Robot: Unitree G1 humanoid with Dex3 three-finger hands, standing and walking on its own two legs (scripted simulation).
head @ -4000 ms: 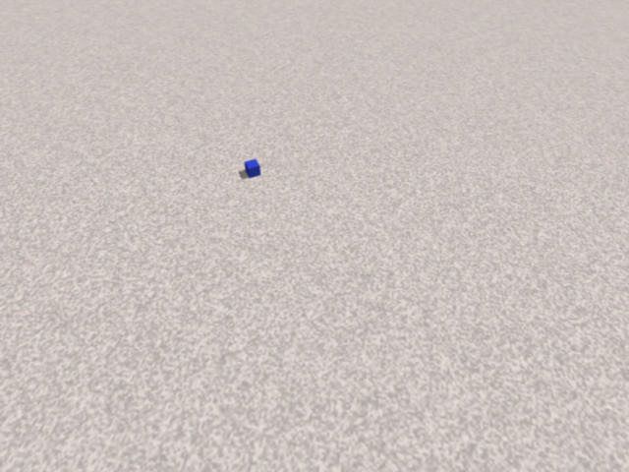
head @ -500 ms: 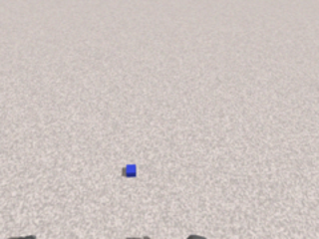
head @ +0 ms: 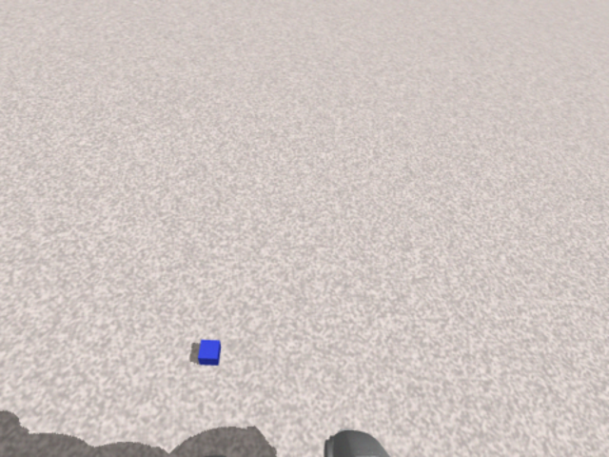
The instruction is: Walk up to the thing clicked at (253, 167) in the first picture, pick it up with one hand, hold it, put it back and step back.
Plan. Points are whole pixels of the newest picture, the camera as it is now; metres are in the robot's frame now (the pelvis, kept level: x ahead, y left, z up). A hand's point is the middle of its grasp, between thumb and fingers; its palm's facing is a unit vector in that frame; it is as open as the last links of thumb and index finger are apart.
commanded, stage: walk up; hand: left
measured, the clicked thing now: (209, 352) +0.51 +0.23 -0.73
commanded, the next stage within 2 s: stand in 1.92 s
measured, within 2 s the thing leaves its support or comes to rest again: neither
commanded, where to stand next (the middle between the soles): +0.13 -0.02 m, yaw +2 degrees
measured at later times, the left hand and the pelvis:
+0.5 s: hand out of the picture +0.11 +0.23 -0.14, palm faces +0.03 -0.88 -0.47, open 7.4 cm; pelvis +0.07 -0.07 -0.01, yaw +4 degrees
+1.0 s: hand (116, 438) +0.17 +0.25 -0.15, palm faces +0.02 -0.92 -0.39, open 7.4 cm; pelvis +0.11 -0.02 +0.00, yaw +3 degrees
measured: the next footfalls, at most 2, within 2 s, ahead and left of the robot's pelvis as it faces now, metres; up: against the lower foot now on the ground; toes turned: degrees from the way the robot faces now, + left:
right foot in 0.18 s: +0.17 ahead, -0.18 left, +0.00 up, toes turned +2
left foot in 0.54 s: +0.15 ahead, +0.08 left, +0.00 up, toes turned +5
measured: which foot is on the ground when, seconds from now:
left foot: down 0.00-0.18, up 0.20-0.52, down 0.54-1.00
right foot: up 0.00-0.16, down 0.18-1.00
